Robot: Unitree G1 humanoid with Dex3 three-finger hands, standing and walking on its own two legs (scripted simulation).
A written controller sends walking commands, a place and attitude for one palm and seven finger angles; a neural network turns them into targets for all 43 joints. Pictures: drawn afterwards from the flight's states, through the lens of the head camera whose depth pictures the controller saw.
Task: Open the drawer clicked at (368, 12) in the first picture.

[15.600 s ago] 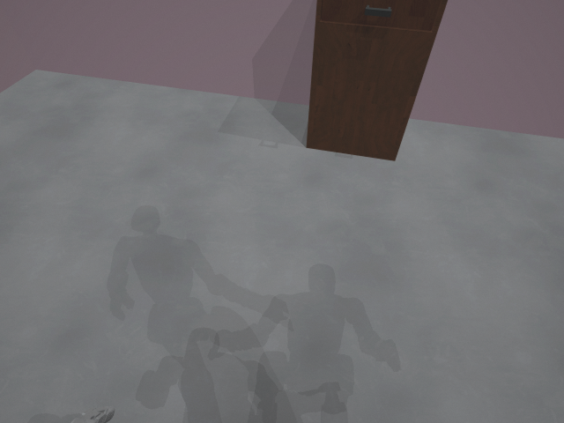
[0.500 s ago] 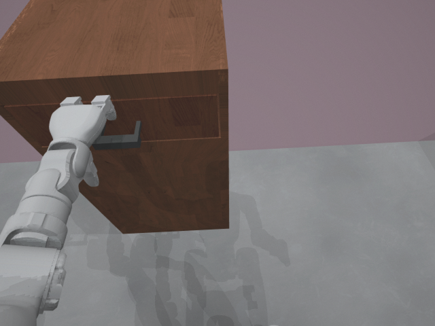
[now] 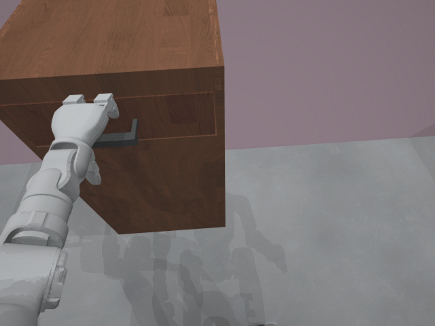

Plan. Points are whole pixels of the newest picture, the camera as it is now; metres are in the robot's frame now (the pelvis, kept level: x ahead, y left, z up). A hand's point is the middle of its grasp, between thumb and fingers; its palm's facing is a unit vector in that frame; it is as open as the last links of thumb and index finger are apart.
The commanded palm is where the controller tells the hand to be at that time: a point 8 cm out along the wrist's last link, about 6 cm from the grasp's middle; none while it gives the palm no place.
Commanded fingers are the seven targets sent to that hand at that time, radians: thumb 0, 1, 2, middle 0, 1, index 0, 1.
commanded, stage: re-aim the fingers above the handle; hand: left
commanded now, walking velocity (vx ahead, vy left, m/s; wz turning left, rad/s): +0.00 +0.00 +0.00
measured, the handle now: (115, 132) +0.52 +0.24 +0.01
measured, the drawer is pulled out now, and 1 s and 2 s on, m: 0.00 0.00 0.00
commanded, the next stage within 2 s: lower the fingers behind the handle in 1.24 s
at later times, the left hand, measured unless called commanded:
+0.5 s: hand (98, 135) +0.47 +0.25 +0.06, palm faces -0.02 +0.02 -1.00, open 13.8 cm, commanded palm +0.44 +0.25 +0.12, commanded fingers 0.00 -0.50 0.30 -0.30 -1.20 -0.30 -1.20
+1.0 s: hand (94, 137) +0.46 +0.25 +0.06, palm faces -0.03 +0.03 -1.00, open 13.8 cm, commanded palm +0.44 +0.25 +0.12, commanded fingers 0.00 -0.50 0.30 -0.30 -1.20 -0.30 -1.20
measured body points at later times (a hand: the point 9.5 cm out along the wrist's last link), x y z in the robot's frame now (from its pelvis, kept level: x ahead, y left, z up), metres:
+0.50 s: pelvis +0.01 +0.00 +0.00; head +0.09 -0.02 +0.44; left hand +0.46 +0.24 +0.11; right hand +0.06 -0.28 -0.14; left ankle -0.04 +0.11 -0.72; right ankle +0.03 -0.14 -0.72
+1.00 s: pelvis +0.01 -0.01 +0.00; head +0.08 -0.03 +0.44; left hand +0.45 +0.25 +0.12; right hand +0.09 -0.28 -0.14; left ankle -0.04 +0.11 -0.72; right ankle +0.03 -0.14 -0.72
